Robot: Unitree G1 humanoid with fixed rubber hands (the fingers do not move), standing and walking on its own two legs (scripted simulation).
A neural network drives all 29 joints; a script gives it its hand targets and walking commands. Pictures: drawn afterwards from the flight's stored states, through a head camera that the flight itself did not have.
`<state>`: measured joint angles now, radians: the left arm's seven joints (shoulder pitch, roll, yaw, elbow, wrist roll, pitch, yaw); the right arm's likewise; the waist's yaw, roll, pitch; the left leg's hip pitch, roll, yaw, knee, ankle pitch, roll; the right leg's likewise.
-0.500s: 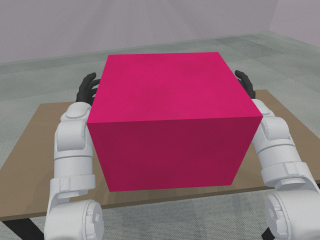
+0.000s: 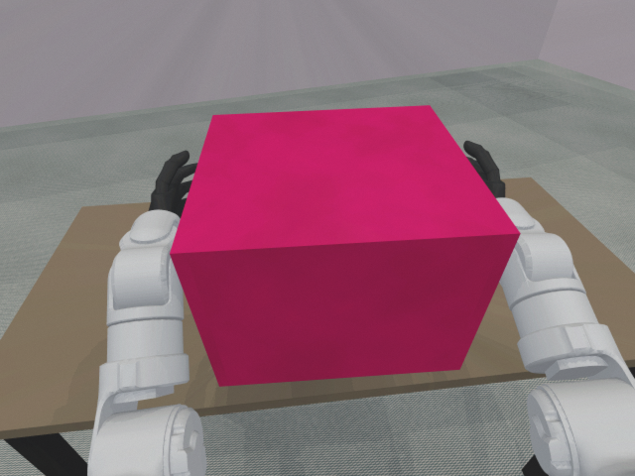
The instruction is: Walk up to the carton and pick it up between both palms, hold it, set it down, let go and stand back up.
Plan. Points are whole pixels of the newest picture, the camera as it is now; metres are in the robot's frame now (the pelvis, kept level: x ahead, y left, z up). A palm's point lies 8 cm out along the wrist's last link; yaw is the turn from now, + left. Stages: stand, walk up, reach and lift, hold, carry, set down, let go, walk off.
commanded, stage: hold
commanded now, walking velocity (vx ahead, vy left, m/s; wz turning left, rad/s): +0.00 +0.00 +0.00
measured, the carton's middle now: (331, 237) +0.36 +0.00 +0.18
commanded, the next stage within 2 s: none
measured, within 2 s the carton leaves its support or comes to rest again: neither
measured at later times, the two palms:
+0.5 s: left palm (168, 213) +0.36 +0.19 +0.21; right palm (484, 205) +0.37 -0.18 +0.21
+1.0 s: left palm (169, 215) +0.36 +0.19 +0.21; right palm (483, 204) +0.37 -0.18 +0.21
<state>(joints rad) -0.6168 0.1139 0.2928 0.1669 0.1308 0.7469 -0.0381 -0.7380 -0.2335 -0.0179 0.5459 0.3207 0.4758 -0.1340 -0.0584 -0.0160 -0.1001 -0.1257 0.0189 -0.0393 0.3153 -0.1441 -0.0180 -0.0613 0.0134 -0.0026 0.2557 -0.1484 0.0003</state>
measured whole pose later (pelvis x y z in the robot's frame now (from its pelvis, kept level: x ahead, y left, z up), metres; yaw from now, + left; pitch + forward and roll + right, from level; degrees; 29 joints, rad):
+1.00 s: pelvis +0.00 +0.00 +0.00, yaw +0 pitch -3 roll -1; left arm -0.62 0.12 0.30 0.17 0.13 0.75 -0.04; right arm -0.74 -0.23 -0.02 0.54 0.32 0.48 -0.14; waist -0.06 -0.02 -0.10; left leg -0.12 0.02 -0.04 0.31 -0.14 -0.02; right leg -0.06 0.02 0.00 0.26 -0.15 0.00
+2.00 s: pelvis +0.00 +0.00 +0.00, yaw +0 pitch -3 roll -1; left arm -0.61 0.11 0.29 0.16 0.13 0.75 -0.03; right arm -0.73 -0.24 -0.02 0.53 0.33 0.48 -0.14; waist -0.06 -0.02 -0.11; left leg -0.12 0.02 -0.05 0.32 -0.15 -0.02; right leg -0.06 0.02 0.01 0.25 -0.15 0.00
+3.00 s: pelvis +0.00 +0.00 +0.00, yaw +0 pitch -3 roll -1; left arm -0.64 0.12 0.30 0.20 0.12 0.73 -0.04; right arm -0.73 -0.21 -0.04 0.55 0.30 0.47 -0.14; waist -0.06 -0.04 -0.13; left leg -0.12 0.01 -0.06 0.31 -0.14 -0.02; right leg -0.06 0.02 0.00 0.25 -0.15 0.00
